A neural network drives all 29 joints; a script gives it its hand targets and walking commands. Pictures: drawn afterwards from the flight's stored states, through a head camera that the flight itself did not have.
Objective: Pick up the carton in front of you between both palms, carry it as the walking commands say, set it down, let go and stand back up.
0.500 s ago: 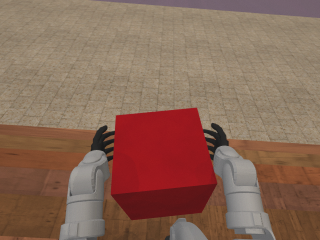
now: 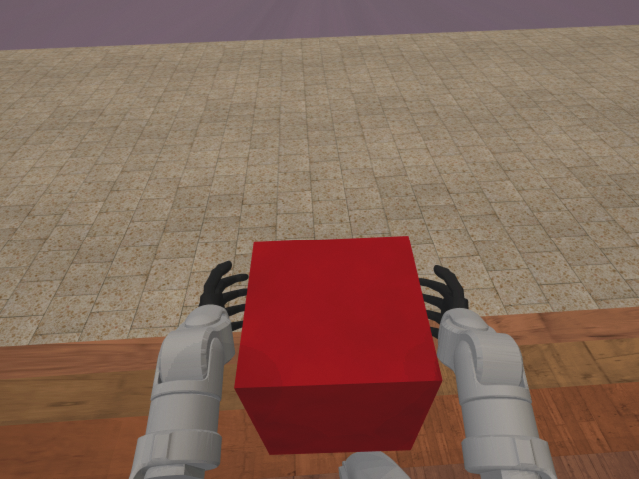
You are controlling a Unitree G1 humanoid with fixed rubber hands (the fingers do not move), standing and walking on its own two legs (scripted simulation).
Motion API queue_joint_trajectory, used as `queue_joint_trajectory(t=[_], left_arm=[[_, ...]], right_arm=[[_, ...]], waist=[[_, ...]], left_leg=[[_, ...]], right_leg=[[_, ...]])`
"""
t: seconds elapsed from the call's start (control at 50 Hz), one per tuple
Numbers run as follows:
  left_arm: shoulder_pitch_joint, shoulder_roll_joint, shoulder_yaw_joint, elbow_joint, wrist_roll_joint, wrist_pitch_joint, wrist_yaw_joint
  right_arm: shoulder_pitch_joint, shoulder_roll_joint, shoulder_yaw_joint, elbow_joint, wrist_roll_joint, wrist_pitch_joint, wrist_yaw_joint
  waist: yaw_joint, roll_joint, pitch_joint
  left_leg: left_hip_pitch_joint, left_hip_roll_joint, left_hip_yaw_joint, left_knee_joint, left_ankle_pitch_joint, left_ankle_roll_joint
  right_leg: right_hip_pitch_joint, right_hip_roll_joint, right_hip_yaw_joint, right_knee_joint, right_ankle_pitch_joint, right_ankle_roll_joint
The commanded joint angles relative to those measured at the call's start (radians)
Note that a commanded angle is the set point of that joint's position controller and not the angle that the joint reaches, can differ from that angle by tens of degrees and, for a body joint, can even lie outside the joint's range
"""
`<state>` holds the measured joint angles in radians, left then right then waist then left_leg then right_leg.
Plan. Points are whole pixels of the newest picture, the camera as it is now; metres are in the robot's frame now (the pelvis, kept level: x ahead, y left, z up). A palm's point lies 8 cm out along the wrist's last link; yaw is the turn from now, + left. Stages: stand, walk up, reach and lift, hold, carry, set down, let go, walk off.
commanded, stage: carry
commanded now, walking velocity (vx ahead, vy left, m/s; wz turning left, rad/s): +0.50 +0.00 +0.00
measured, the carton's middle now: (335, 350) +0.30 -0.05 -0.02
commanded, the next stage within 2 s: none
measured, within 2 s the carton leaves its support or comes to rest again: neither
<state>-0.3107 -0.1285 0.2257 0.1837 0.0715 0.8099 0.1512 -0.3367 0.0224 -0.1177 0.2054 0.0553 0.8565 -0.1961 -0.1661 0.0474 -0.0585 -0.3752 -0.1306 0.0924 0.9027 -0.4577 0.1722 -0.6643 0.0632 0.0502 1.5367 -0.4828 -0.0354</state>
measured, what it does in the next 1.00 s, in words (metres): goes down: right foot 0.17 m lower, then left foot 0.19 m lower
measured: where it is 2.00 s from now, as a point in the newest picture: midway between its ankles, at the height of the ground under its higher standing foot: (284, 297)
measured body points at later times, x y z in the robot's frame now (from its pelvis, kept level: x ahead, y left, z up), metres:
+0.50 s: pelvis +0.46 +0.03 -0.28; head +0.46 +0.05 +0.17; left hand +0.78 +0.21 -0.23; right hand +0.79 -0.09 -0.23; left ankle +0.60 +0.10 -1.00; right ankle +0.33 -0.05 -0.85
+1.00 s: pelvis +0.87 +0.04 -0.53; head +0.86 +0.07 -0.08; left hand +1.18 +0.23 -0.47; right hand +1.22 -0.07 -0.45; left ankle +0.79 +0.13 -1.06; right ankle +0.88 +0.00 -1.22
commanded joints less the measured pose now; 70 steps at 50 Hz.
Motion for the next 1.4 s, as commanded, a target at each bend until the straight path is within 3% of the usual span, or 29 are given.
queue_joint_trajectory(t=[0.0,0.04,0.1,0.12,0.14,0.16,0.2,0.24,0.36,0.44,0.48,0.5,0.54,0.64,0.76,0.82,0.84,0.86,0.88,0.9,0.96,1.0,1.06,1.16,1.2,1.22,1.24,1.3,1.38], left_arm=[[-0.471,-0.693,-0.462,-0.055,-0.108,-0.056,-0.031],[-0.504,-0.739,-0.536,-0.119,-0.146,-0.068,-0.047],[-0.479,-0.705,-0.609,-0.165,-0.195,-0.064,-0.049],[-0.472,-0.688,-0.627,-0.200,-0.204,-0.064,-0.047],[-0.461,-0.667,-0.639,-0.206,-0.228,-0.066,-0.045],[-0.417,-0.633,-0.640,-0.137,-0.247,-0.057,-0.037],[-0.405,-0.631,-0.694,-0.142,-0.288,-0.049,-0.015],[-0.551,-0.730,-0.817,-0.198,-0.403,-0.041,-0.048],[-0.650,-0.904,-0.813,-0.138,-0.455,-0.065,-0.111],[-0.439,-0.806,-0.700,-0.070,-0.336,-0.064,-0.069],[-0.387,-0.721,-0.638,-0.040,-0.266,-0.037,-0.042],[-0.349,-0.674,-0.607,-0.042,-0.244,-0.028,-0.033],[-0.384,-0.662,-0.560,-0.046,-0.209,-0.033,-0.029],[-0.341,-0.652,-0.451,-0.057,-0.091,-0.092,-0.013],[-0.431,-0.621,-0.514,-0.169,-0.120,-0.129,-0.014],[-0.500,-0.585,-0.583,-0.275,-0.173,-0.111,-0.010],[-0.442,-0.557,-0.591,-0.259,-0.186,-0.102,-0.006],[-0.370,-0.552,-0.600,-0.197,-0.193,-0.086,-0.003],[-0.363,-0.550,-0.629,-0.186,-0.237,-0.071,0.000],[-0.409,-0.542,-0.679,-0.190,-0.291,-0.052,-0.002],[-0.516,-0.682,-0.766,-0.245,-0.371,-0.024,-0.031],[-0.675,-0.768,-0.842,-0.269,-0.467,-0.015,-0.080],[-0.745,-0.821,-0.829,-0.210,-0.520,-0.031,-0.120],[-0.493,-0.788,-0.686,-0.077,-0.409,-0.028,-0.092],[-0.451,-0.735,-0.632,-0.080,-0.330,-0.009,-0.070],[-0.409,-0.700,-0.605,-0.057,-0.287,0.005,-0.055],[-0.353,-0.639,-0.542,-0.030,-0.241,0.017,-0.036],[-0.382,-0.578,-0.447,-0.122,-0.156,-0.007,-0.014],[-0.410,-0.614,-0.419,-0.137,-0.113,-0.046,-0.017]], right_arm=[[-0.693,1.015,0.648,-0.137,0.333,-0.084,0.151],[-0.661,0.966,0.627,-0.163,0.317,-0.110,0.149],[-0.551,0.951,0.594,-0.143,0.257,-0.116,0.121],[-0.516,0.911,0.550,-0.148,0.214,-0.121,0.109],[-0.490,0.868,0.507,-0.152,0.174,-0.120,0.094],[-0.422,0.797,0.467,-0.134,0.123,-0.112,0.074],[-0.344,0.696,0.371,-0.146,0.066,-0.101,0.045],[-0.252,0.640,0.272,-0.129,-0.048,-0.105,0.038],[-0.466,0.751,0.359,-0.219,0.036,-0.177,0.101],[-0.458,0.730,0.466,-0.260,0.077,-0.158,0.107],[-0.358,0.651,0.450,-0.185,0.050,-0.141,0.081],[-0.353,0.651,0.461,-0.184,0.066,-0.131,0.065],[-0.400,0.776,0.538,-0.167,0.127,-0.110,0.060],[-0.634,0.916,0.710,-0.257,0.349,-0.134,0.137],[-0.611,0.856,0.663,-0.221,0.344,-0.146,0.154],[-0.509,0.840,0.599,-0.182,0.293,-0.153,0.129],[-0.505,0.803,0.556,-0.194,0.251,-0.145,0.112],[-0.440,0.764,0.524,-0.179,0.201,-0.133,0.086],[-0.379,0.692,0.468,-0.151,0.149,-0.113,0.062],[-0.314,0.651,0.394,-0.134,0.083,-0.100,0.037],[-0.281,0.629,0.308,-0.144,0.042,-0.088,0.046],[-0.293,0.656,0.293,-0.130,-0.032,-0.094,0.050],[-0.406,0.676,0.301,-0.176,-0.051,-0.116,0.058],[-0.512,0.714,0.480,-0.304,0.043,-0.097,0.071],[-0.446,0.694,0.505,-0.289,0.059,-0.077,0.062],[-0.406,0.676,0.497,-0.248,0.066,-0.064,0.056],[-0.402,0.684,0.524,-0.225,0.102,-0.054,0.050],[-0.555,0.850,0.670,-0.301,0.260,-0.052,0.081],[-0.668,0.957,0.706,-0.262,0.345,-0.063,0.131]], waist=[[0.075,-0.115,-0.260],[0.089,0.041,-0.215],[0.188,0.048,-0.285],[0.311,-0.035,-0.372],[0.415,-0.274,-0.331],[0.410,-0.354,-0.305],[0.363,-0.086,-0.350],[0.279,0.111,-0.368],[0.251,0.068,-0.248],[0.147,-0.153,-0.309],[0.001,0.230,-0.335],[0.057,0.200,-0.372],[0.054,-0.125,-0.285],[0.062,0.000,-0.357],[0.044,-0.052,-0.238],[0.275,0.042,-0.323],[0.432,-0.175,-0.339],[0.411,-0.324,-0.267],[0.332,-0.179,-0.282],[0.285,-0.057,-0.240],[0.288,0.123,-0.242],[0.226,-0.027,-0.306],[0.278,0.044,-0.217],[0.194,-0.234,-0.287],[-0.018,0.095,-0.332],[-0.013,0.195,-0.291],[0.037,0.084,-0.314],[0.044,-0.248,-0.278],[0.055,-0.113,-0.254]], left_leg=[[0.074,0.162,-0.279,0.004,0.480,-0.051],[-0.187,0.134,-0.189,0.099,0.131,-0.058],[-0.129,0.146,-0.106,0.321,0.509,-0.082],[-0.267,0.138,-0.017,0.683,0.656,-0.141],[-0.450,0.060,0.017,1.081,0.138,-0.207],[-0.666,-0.004,-0.051,1.166,-0.307,-0.222],[-0.791,0.073,-0.277,0.856,-0.137,-0.214],[-0.580,0.148,-0.273,0.528,-0.062,-0.181],[-0.063,0.098,-0.073,-0.155,0.795,-0.162],[0.441,0.119,-0.033,-0.389,0.969,-0.098],[0.715,0.329,-0.352,-0.229,1.095,0.053],[0.700,0.406,-0.677,-0.228,0.780,0.083],[0.492,0.357,-0.734,-0.161,0.621,0.100],[0.321,0.318,-0.725,-0.040,0.794,0.087],[-0.062,0.091,-0.344,0.120,0.234,-0.013],[-0.298,0.114,-0.109,0.515,0.685,-0.092],[-0.409,0.065,-0.043,0.966,0.318,-0.167],[-0.549,-0.026,-0.016,1.166,-0.235,-0.205],[-0.674,-0.003,-0.117,1.084,-0.269,-0.190],[-0.748,0.052,-0.196,0.914,-0.103,-0.170],[-0.509,0.134,-0.240,0.330,0.032,-0.188],[-0.398,0.110,-0.167,0.330,0.269,-0.174],[-0.238,0.085,-0.084,-0.097,0.738,-0.141],[0.379,0.079,-0.006,-0.327,0.931,-0.099],[0.628,0.182,-0.148,-0.436,0.908,0.021],[0.797,0.359,-0.360,-0.274,1.089,0.086],[0.850,0.452,-0.597,-0.180,1.053,0.145],[0.440,0.398,-0.649,-0.213,0.559,0.169],[0.172,0.231,-0.408,-0.087,0.617,0.054]], right_leg=[[0.105,-0.008,-0.124,-0.542,0.770,0.014],[0.312,-0.033,-0.128,-0.833,1.126,-0.016],[0.511,0.035,-0.220,-0.887,0.911,-0.015],[0.796,0.030,-0.216,-0.850,1.010,-0.082],[0.926,-0.091,-0.078,-0.947,0.960,-0.180],[1.060,-0.234,0.166,-0.875,1.126,-0.237],[1.040,-0.353,0.639,-0.815,0.857,-0.366],[0.750,-0.361,0.656,-0.844,0.600,-0.367],[0.226,-0.095,0.176,-0.526,0.139,-0.186],[0.091,-0.053,-0.086,-0.035,0.283,-0.100],[-0.301,0.086,-0.107,0.450,-0.311,-0.008],[-0.417,0.059,0.024,0.338,-0.201,-0.024],[-0.372,-0.065,0.135,-0.141,0.017,0.010],[-0.245,-0.051,0.048,-0.322,0.303,0.028],[0.231,0.034,-0.143,-0.851,0.828,0.006],[0.777,0.064,-0.235,-0.858,0.891,-0.039],[0.917,-0.061,-0.083,-0.909,0.869,-0.149],[0.915,-0.174,0.078,-0.976,0.986,-0.207],[0.988,-0.255,0.333,-0.839,1.134,-0.243],[0.915,-0.292,0.543,-0.856,0.822,-0.279],[0.574,-0.240,0.766,-0.845,0.704,-0.347],[0.498,-0.239,0.615,-0.758,0.855,-0.242],[0.287,-0.020,0.307,-0.634,0.299,-0.116],[0.115,0.004,0.038,-0.254,0.499,-0.104],[-0.059,0.066,-0.059,0.292,0.111,-0.004],[-0.359,0.104,-0.057,0.461,-0.285,0.035],[-0.519,0.047,0.045,0.378,-0.218,0.007],[-0.342,-0.070,0.131,-0.238,0.045,0.025],[-0.003,-0.027,-0.050,-0.554,0.587,0.026]])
